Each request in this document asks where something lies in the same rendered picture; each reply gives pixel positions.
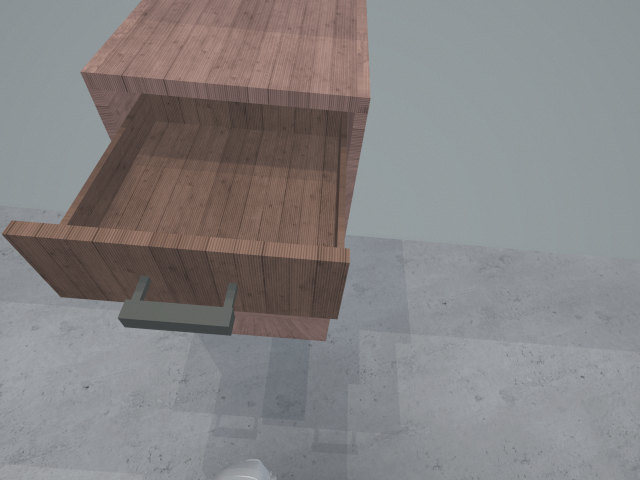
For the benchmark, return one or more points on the cabinet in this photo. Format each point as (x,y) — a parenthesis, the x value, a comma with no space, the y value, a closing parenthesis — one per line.
(296,53)

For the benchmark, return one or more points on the handle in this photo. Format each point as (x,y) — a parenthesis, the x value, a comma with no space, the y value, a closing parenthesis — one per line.
(137,313)

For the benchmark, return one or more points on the drawer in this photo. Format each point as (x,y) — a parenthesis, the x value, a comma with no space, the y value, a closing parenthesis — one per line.
(199,193)

